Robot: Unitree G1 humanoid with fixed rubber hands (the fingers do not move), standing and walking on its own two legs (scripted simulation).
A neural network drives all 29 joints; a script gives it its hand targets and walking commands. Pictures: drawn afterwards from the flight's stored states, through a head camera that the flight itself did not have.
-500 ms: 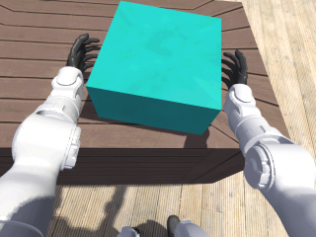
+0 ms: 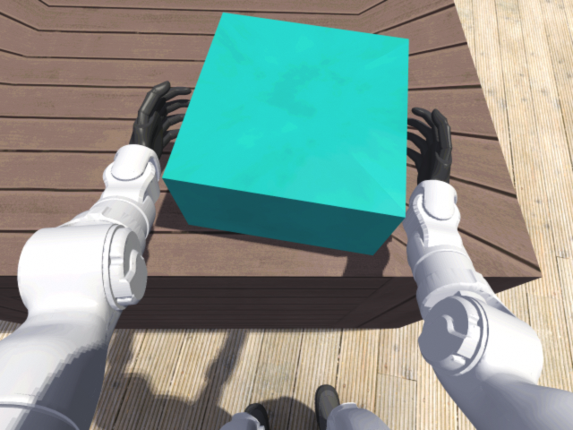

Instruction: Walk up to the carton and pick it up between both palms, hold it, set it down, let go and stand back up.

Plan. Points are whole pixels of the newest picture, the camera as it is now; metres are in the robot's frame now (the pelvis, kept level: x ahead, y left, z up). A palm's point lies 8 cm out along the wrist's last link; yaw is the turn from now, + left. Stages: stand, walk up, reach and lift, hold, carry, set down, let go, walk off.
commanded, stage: reach and lift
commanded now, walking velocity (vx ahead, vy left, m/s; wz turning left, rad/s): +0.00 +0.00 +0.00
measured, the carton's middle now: (297, 132) +0.53 -0.04 -0.01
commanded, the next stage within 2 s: none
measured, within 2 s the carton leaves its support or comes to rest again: leaves its support in 1.62 s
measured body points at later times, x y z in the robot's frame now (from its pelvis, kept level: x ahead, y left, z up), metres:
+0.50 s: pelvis +0.02 +0.00 +0.01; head +0.15 +0.01 +0.44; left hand +0.51 +0.17 +0.04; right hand +0.44 -0.21 +0.03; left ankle -0.02 +0.08 -0.72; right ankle +0.01 -0.13 -0.72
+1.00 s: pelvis +0.01 -0.01 +0.01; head +0.14 +0.00 +0.44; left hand +0.50 +0.17 +0.05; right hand +0.44 -0.21 +0.03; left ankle -0.02 +0.08 -0.72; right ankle +0.01 -0.13 -0.72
